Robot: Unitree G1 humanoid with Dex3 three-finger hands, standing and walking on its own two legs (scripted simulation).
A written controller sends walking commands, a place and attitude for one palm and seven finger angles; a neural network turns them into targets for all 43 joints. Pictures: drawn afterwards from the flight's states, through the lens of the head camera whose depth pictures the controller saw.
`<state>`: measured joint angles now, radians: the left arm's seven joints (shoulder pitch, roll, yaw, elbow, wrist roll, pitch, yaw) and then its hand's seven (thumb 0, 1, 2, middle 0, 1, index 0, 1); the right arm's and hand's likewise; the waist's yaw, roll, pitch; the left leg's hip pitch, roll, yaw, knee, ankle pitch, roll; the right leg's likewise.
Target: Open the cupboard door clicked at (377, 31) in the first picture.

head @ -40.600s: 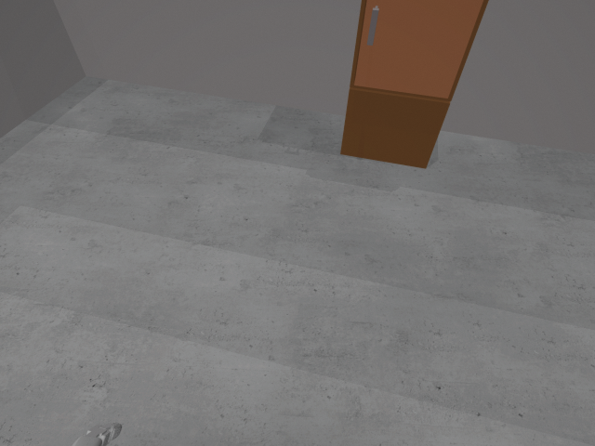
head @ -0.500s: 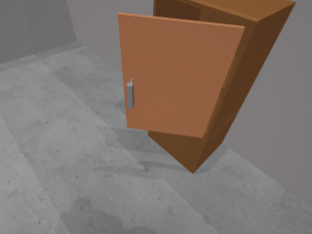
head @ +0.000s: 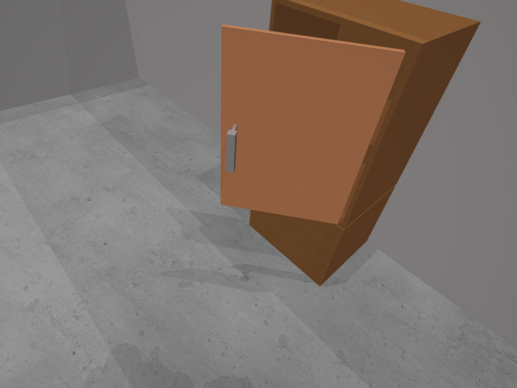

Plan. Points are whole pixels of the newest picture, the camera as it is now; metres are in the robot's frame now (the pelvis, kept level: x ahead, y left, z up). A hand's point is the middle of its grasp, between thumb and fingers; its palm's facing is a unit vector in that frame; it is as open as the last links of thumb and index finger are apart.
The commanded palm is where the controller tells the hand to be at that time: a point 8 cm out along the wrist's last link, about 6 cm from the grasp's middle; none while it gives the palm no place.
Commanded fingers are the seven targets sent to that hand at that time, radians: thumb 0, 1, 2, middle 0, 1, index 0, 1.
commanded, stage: come to a stop and stand still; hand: left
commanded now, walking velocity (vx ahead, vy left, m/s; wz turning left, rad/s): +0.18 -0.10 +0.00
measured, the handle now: (232, 148) +0.77 +0.12 -0.06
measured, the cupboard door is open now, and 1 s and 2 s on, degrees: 38 38 38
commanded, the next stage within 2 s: look again from close up in 0.42 s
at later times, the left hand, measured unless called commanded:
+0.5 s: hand out of the picture -0.01 +0.13 -0.17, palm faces +0.00 -1.00 -0.10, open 7.4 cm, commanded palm none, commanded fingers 0.00 0.90 0.90 -0.20 -0.30 -0.20 -0.30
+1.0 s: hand out of the picture -0.01 +0.16 -0.16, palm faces +0.00 -0.99 -0.17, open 7.4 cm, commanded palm none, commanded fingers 0.00 0.90 0.90 -0.20 -0.30 -0.20 -0.30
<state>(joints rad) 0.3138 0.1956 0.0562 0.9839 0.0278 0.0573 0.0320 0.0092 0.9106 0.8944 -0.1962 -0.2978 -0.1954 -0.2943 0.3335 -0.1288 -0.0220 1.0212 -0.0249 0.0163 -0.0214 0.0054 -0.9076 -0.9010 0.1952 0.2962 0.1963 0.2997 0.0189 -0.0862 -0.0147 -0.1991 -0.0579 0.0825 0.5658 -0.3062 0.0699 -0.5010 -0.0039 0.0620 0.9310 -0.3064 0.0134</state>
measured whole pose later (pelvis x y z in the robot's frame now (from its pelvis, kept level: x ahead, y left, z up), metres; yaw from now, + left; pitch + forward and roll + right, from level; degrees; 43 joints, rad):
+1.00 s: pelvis +0.00 +0.00 +0.02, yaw -2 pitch -2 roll +0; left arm 0.32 0.13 -0.01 1.10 0.01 -0.01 0.04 0.01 0.91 0.89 -0.20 -0.30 -0.19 -0.29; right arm 0.26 -0.15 0.01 1.13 -0.01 -0.02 -0.03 0.01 -0.93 -0.90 0.20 0.30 0.20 0.30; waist 0.00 -0.01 0.03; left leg -0.19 -0.02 0.09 0.40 -0.20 0.04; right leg -0.10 0.00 -0.02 0.41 -0.29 -0.01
